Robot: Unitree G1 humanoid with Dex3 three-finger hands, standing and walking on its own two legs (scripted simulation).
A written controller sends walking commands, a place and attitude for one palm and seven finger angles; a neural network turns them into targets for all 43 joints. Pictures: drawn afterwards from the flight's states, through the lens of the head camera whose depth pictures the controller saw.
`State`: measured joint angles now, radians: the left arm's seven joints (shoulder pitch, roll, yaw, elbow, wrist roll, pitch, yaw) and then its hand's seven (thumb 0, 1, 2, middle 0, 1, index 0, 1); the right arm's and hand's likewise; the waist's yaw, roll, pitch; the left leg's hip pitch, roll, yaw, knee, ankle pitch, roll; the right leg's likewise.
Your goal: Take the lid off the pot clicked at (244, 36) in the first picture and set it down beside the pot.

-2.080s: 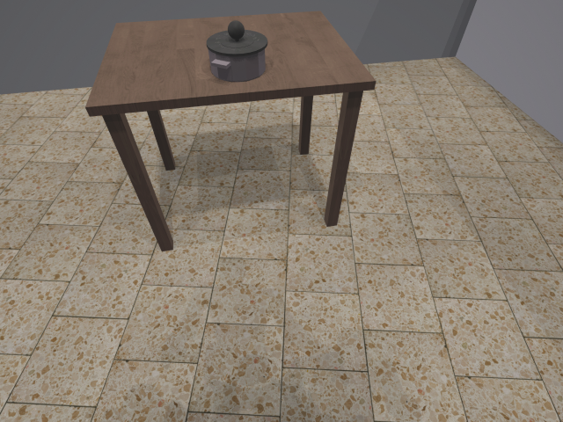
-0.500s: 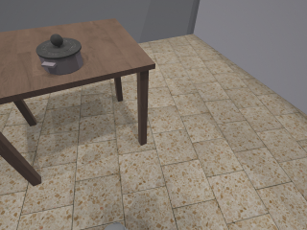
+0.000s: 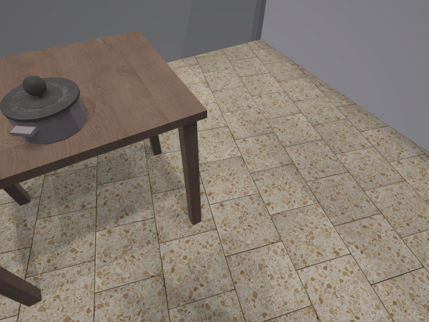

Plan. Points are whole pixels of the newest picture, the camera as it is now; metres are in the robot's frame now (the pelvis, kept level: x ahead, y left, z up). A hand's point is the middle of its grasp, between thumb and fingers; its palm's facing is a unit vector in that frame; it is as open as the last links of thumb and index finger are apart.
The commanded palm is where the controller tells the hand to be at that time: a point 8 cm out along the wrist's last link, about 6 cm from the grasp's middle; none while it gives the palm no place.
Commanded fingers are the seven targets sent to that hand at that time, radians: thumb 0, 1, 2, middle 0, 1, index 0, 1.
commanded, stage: turn to face it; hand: left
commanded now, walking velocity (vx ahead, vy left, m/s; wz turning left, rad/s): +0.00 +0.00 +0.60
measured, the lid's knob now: (34, 86) +0.64 +0.48 +0.09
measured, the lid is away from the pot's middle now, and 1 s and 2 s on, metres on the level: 0.00 0.00 0.00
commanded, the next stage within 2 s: take the last steps up to it in 0.78 s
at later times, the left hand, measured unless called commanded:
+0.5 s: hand out of the picture +0.04 +0.24 -0.18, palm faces +0.34 -0.91 -0.23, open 7.3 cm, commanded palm none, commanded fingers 0.00 0.90 0.90 -0.20 -0.30 -0.20 -0.30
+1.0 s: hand out of the picture +0.00 +0.14 -0.14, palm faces +0.52 -0.81 -0.27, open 7.3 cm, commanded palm none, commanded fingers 0.00 0.90 0.90 -0.20 -0.30 -0.20 -0.30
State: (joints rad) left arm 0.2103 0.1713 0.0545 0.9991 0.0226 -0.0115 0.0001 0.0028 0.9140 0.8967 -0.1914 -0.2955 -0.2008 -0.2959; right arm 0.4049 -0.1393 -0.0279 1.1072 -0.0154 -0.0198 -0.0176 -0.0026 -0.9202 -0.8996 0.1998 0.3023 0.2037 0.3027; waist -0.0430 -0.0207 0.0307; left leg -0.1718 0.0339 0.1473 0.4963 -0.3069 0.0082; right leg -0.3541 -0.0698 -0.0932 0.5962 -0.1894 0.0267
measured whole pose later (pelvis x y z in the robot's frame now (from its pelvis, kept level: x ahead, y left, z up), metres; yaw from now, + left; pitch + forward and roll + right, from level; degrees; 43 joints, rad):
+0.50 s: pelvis +0.03 +0.02 -0.01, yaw +17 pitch +0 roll +0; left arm 0.21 0.26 0.10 0.95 0.02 0.06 0.01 0.00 0.91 0.90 -0.19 -0.30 -0.20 -0.30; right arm 0.18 -0.23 -0.05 0.90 -0.02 0.01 0.00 0.00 -0.91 -0.90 0.20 0.30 0.20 0.30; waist -0.01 -0.05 0.04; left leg -0.33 0.00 0.06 0.59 -0.27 0.04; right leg -0.49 -0.09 -0.05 1.12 -0.42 0.07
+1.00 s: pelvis +0.06 -0.05 +0.01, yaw +28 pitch -2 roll +3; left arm 0.30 0.14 0.03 0.94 0.02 -0.01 0.01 0.00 0.91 0.90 -0.20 -0.30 -0.21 -0.30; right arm 0.21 -0.23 -0.06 0.99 -0.02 0.07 0.02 0.01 -0.90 -0.90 0.20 0.30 0.20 0.30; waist 0.02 0.04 0.03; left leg -0.43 0.01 -0.02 1.08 -0.36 -0.04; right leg -0.20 -0.05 -0.13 0.45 -0.23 -0.07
